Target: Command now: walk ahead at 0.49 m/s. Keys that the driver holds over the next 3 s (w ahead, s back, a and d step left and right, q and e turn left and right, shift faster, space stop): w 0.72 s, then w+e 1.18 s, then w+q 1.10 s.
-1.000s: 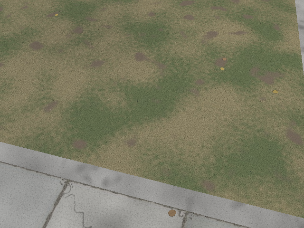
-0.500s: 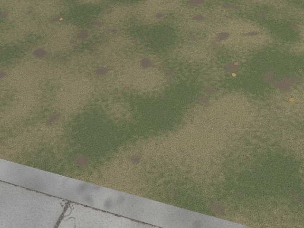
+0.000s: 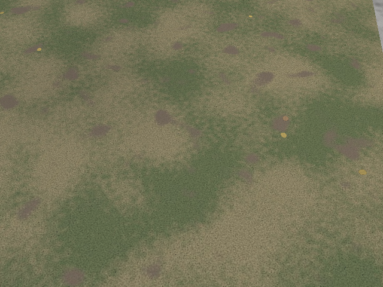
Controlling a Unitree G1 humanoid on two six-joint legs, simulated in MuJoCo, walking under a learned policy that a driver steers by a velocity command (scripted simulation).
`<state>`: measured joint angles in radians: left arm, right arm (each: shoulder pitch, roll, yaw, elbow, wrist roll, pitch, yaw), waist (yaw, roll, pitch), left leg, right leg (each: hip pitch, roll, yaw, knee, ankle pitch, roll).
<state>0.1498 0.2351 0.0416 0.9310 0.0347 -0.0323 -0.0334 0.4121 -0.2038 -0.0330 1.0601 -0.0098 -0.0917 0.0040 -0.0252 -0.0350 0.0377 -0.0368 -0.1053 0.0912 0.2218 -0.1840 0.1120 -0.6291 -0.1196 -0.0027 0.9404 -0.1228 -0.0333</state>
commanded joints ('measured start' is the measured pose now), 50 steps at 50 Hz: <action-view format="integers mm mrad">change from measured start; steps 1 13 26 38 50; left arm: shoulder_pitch -89 308 247 333 192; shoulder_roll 28 171 73 105 -1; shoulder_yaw -3 48 17 20 30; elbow -72 10 78 126 25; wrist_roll -8 22 -24 -7 -4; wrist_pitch -7 -52 -77 -61 15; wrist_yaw -3 43 31 53 6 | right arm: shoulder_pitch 29 42 -236 -354 -107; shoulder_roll -108 -118 -56 -90 -84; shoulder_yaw -11 -5 -18 -23 -34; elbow -37 -34 -155 -221 -114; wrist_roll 2 -2 -26 -15 -2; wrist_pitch -14 0 55 23 -31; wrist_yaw -4 -21 24 10 -16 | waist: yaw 4 199 15 8 56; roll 73 28 -13 -40 97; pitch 66 -228 44 18 13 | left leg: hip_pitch -54 -101 -601 -380 -113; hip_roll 256 234 215 100 362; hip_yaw -154 -46 -70 -5 -100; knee -122 676 723 305 -89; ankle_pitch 310 547 69 13 154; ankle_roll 74 14 -88 -5 26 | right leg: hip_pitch -25 737 503 729 43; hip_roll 16 -30 -59 -102 12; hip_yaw -47 99 90 41 28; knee -137 -485 -825 -588 203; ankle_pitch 104 -63 221 689 -67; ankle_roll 17 -176 -177 -136 -39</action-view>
